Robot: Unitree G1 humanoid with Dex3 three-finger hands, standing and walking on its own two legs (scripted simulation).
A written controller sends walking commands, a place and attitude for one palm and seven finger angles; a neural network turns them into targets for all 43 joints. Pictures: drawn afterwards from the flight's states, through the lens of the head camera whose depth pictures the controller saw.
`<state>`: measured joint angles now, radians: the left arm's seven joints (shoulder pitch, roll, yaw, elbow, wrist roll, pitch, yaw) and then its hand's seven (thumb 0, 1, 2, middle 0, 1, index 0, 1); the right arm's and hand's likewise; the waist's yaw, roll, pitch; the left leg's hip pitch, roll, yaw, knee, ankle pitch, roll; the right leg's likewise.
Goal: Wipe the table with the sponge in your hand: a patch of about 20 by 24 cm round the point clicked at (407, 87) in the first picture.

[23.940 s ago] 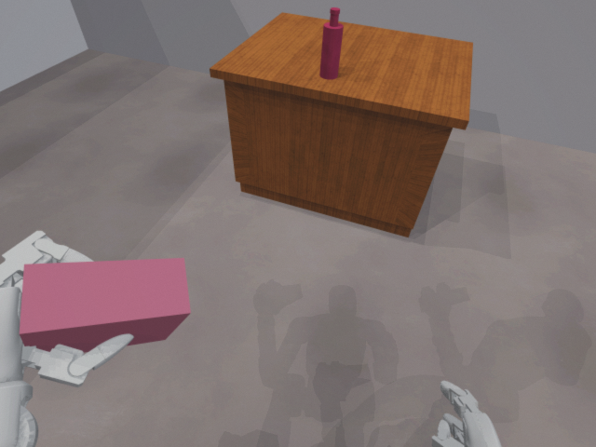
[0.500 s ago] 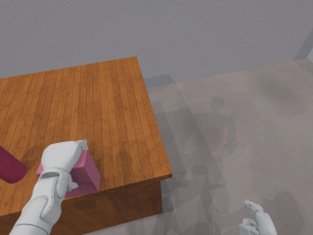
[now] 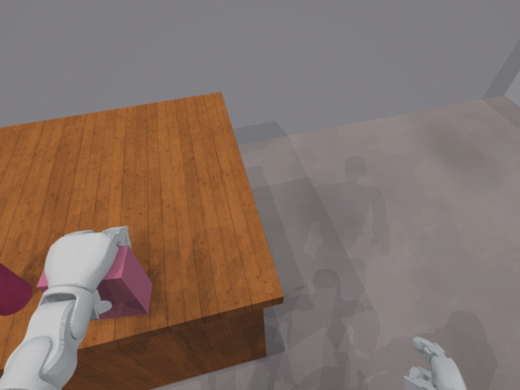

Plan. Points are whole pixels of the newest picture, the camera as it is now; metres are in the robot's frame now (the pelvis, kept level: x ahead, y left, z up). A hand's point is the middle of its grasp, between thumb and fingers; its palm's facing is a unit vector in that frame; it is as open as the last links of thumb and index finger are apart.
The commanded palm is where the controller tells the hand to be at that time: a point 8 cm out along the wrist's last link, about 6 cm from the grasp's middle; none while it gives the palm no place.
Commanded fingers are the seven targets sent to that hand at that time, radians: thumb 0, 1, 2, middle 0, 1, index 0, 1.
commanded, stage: move the sponge above the wiping area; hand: left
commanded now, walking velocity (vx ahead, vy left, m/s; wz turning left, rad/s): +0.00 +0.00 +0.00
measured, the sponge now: (107, 291) +0.25 +0.31 -0.03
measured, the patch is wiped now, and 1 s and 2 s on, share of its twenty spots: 0.00 0.00 0.00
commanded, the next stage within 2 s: lower the sponge onto the table in 1.28 s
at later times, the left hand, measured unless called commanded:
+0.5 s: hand (82, 261) +0.26 +0.32 +0.05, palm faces +0.07 +0.00 -1.00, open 9.8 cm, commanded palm +0.23 +0.32 +0.09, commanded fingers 0.00 0.10 1.30 -1.20 -1.60 -1.20 -1.60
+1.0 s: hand (74, 265) +0.26 +0.33 +0.05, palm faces +0.01 -0.01 -1.00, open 9.8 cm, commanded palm +0.23 +0.31 +0.09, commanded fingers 0.00 0.10 1.30 -1.20 -1.60 -1.20 -1.60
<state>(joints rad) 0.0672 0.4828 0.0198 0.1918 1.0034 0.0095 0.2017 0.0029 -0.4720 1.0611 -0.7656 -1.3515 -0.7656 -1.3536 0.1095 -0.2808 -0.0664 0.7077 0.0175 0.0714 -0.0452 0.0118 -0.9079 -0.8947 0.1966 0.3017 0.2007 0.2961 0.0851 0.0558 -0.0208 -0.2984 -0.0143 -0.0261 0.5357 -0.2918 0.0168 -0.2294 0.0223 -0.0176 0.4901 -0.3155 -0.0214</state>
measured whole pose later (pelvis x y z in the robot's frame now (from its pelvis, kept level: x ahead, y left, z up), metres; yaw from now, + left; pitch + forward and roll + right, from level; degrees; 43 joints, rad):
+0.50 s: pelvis -0.01 +0.01 +0.00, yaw +0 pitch +2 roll -1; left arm -0.01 0.46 0.00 0.23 0.98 0.18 0.27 0.00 -0.47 1.06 -0.77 -1.35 -0.76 -1.36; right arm 0.07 -0.24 -0.03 0.72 0.04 0.11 -0.02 0.01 -0.91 -0.89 0.20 0.30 0.20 0.30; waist 0.08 0.07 -0.03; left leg -0.29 -0.03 -0.02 0.52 -0.27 0.03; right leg -0.23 0.01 -0.01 0.48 -0.30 -0.01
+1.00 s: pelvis -0.01 +0.00 +0.00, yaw -1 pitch +2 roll +0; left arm -0.05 0.46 0.02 0.33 0.92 0.31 0.25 0.00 -0.47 1.07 -0.76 -1.36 -0.76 -1.36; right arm 0.09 -0.26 -0.02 0.74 0.06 0.13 -0.02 0.01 -0.91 -0.89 0.20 0.30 0.20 0.30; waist 0.06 0.08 -0.05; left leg -0.28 -0.02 -0.01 0.49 -0.25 0.01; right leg -0.23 0.02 0.00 0.48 -0.29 -0.02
